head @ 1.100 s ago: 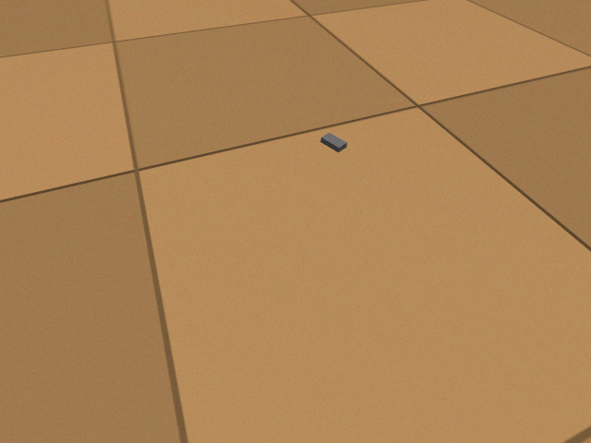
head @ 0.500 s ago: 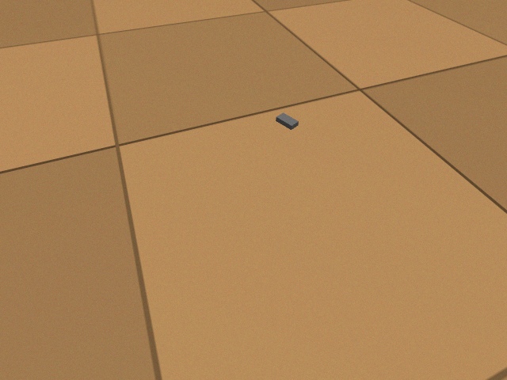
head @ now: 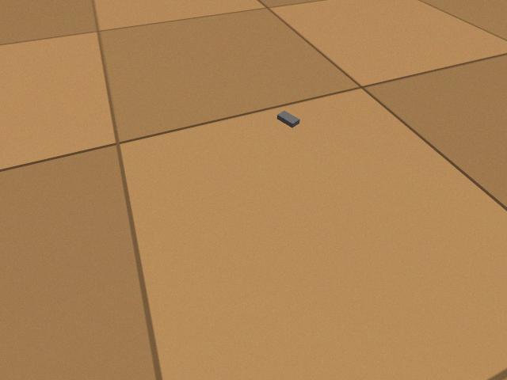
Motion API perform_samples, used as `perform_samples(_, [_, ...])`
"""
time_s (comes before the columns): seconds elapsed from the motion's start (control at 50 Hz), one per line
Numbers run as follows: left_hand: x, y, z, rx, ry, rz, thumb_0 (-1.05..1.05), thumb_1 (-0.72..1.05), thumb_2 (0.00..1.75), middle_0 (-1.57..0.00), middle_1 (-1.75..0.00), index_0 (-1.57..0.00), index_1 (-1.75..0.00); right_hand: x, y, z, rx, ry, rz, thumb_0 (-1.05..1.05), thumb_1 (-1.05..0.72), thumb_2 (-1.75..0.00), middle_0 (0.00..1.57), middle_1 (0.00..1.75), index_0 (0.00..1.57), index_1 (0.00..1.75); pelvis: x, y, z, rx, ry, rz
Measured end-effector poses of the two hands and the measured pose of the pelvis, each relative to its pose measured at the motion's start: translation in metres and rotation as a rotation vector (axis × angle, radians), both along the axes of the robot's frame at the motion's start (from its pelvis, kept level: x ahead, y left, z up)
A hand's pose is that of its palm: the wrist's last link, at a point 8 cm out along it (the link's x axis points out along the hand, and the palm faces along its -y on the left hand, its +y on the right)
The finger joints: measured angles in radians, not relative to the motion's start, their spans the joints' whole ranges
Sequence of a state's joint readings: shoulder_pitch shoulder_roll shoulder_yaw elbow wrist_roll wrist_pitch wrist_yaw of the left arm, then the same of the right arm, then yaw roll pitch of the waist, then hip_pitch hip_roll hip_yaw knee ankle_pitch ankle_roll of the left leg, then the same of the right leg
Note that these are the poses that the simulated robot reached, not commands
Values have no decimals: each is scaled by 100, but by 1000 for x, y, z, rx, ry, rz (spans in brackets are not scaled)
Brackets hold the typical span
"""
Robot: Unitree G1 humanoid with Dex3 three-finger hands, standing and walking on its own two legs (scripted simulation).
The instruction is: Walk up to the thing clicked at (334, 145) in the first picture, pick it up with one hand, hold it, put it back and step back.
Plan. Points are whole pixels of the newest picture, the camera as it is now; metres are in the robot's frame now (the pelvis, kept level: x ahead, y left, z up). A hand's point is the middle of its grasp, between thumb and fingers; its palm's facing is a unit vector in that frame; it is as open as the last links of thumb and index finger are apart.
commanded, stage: stand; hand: left
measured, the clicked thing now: (288, 119) +1.78 -0.22 -0.77
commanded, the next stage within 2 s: walk up in 0.02 s
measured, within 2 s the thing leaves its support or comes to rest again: neither
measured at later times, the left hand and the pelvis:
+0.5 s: hand (170, 322) +0.26 +0.17 -0.13, palm faces -0.22 -0.87 -0.45, open 7.3 cm; pelvis +0.12 -0.09 -0.02, yaw -18 degrees
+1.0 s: hand (213, 188) +0.61 +0.12 -0.16, palm faces -0.50 -0.76 -0.42, open 7.4 cm; pelvis +0.42 -0.10 -0.01, yaw -29 degrees
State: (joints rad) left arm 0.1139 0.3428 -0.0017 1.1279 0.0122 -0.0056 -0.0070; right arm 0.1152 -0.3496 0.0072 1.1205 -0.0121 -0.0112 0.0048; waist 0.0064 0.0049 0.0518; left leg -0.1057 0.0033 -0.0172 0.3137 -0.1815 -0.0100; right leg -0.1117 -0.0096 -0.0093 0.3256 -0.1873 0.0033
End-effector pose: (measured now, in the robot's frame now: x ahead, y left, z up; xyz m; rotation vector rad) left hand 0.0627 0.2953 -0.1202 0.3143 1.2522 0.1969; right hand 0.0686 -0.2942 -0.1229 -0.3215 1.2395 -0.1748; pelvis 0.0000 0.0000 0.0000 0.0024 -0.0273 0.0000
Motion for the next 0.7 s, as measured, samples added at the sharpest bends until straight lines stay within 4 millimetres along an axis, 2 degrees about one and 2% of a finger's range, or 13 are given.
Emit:
perform_samples(0.08, [4,3,2,-8,1,-28,0,90,90,-20,-30,-21,-30,5,-6,2,20,-65,-22,1,-90,-90,20,30,21,30,3,0,-3,18,10,-57])
perform_samples(0.14, [20,6,7,17,49,-95,0,90,90,-20,-30,-21,-30,4,-22,4,17,-164,-88,1,-90,-90,21,30,21,30,9,-2,-6,15,26,-117])
perform_samples(0.2, [56,4,18,42,22,-159,0,90,90,-20,-30,-21,-30,-8,-42,5,0,-172,-139,0,-90,-90,21,30,21,30,20,-13,-6,19,19,-147])
perform_samples(0.26, [99,-7,29,64,-40,-208,1,90,90,-20,-30,-21,-30,-18,-66,1,-7,-135,-176,0,-90,-90,21,30,21,30,37,-29,-10,26,9,-188])
perform_samples(0.34, [155,-33,32,115,-114,-275,0,90,90,-20,-30,-21,-30,-13,-107,-19,-17,-129,-235,1,-90,-90,21,30,21,30,67,-59,-28,39,-7,-242])
perform_samples(0.38, [176,-48,29,137,-172,-280,0,90,90,-20,-30,-21,-30,-3,-125,-31,-23,-121,-248,1,-90,-90,20,30,21,30,80,-73,-37,1,-19,-252])
perform_samples(0.42, [186,-63,29,131,-204,-272,0,91,90,-20,-30,-21,-30,12,-131,-32,-9,-115,-248,1,-91,-90,20,30,20,30,93,-82,-36,-3,-28,-272])
perform_samples(0.52, [198,-94,36,100,-115,-278,0,90,90,-20,-30,-21,-30,66,-135,-10,46,-200,-255,1,-91,-90,20,30,20,30,133,-96,-12,-3,-37,-335])
perform_samples(0.58, [214,-104,37,91,-69,-303,0,90,90,-20,-30,-21,-30,92,-138,0,55,-226,-265,1,-91,-90,20,30,20,30,161,-103,-5,-7,-33,-374])
perform_samples(0.64, [242,-110,35,84,-38,-336,0,90,90,-21,-30,-21,-30,112,-142,3,47,-206,-288,1,-91,-90,20,30,21,30,193,-107,-4,-17,-18,-398])
perform_samples(0.7, [283,-111,29,86,-23,-371,0,90,90,-21,-30,-21,-30,134,-148,3,26,-171,-310,1,-90,-90,20,30,21,30,229,-108,-9,-32,1,-414])
